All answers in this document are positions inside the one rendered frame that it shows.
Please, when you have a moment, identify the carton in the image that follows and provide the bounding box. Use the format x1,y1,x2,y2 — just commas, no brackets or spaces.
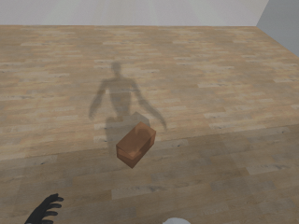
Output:
116,121,156,169

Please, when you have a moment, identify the robot left hand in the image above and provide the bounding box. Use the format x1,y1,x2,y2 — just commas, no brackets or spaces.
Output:
24,193,64,224

